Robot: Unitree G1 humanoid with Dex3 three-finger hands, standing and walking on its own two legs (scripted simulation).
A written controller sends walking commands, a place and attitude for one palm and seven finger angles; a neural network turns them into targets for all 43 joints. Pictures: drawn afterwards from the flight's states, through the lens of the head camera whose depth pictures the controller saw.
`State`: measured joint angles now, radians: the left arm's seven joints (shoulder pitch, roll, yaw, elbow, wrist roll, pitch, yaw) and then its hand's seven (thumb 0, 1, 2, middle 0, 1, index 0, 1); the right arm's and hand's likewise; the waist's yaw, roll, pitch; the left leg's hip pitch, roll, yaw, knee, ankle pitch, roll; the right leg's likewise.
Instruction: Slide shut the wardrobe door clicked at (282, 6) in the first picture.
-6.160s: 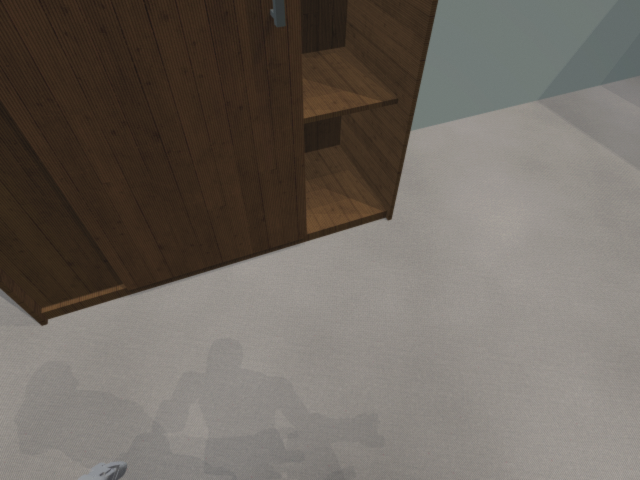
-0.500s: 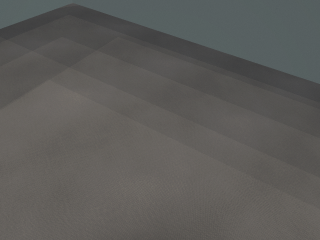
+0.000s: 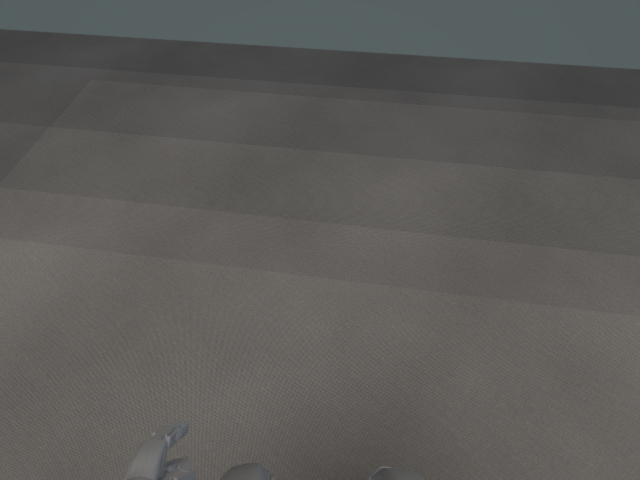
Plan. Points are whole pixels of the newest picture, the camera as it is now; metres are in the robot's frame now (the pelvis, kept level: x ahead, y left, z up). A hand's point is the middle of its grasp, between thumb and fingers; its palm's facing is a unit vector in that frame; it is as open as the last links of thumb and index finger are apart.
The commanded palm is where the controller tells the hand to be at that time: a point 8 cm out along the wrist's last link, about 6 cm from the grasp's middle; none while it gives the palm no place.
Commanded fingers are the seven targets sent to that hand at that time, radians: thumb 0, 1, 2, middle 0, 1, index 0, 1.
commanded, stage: turn to face it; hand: left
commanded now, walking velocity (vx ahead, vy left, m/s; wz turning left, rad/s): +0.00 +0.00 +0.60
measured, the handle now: out of the picture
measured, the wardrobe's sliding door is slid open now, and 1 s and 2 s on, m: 0.38 0.38 0.38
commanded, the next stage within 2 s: none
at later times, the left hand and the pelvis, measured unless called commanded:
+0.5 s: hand out of the picture +0.05 +0.25 -0.16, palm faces +0.29 -0.92 -0.24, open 7.4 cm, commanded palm none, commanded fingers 0.00 0.90 0.90 -0.20 -0.30 -0.20 -0.30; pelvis +0.04 +0.02 +0.01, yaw +15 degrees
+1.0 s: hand out of the picture +0.01 +0.13 -0.12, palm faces +0.56 -0.79 -0.27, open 7.4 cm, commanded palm none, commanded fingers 0.00 0.90 0.90 -0.20 -0.30 -0.20 -0.30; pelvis +0.04 -0.07 +0.02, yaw +34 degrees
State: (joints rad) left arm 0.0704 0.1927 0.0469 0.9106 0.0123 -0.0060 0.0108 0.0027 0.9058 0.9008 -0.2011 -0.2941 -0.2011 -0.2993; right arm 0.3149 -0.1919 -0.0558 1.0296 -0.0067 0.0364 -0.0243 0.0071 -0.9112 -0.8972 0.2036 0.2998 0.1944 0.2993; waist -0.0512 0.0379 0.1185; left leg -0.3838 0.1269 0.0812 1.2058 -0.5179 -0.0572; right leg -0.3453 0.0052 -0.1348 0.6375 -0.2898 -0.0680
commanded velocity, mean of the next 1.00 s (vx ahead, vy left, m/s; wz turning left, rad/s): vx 0.00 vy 0.00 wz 0.60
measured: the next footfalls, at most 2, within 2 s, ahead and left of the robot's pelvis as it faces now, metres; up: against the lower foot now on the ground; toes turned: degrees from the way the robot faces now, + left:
left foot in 0.28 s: +0.07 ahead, +0.13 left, +0.00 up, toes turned +19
right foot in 0.74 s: +0.13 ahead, -0.13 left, +0.00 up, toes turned +21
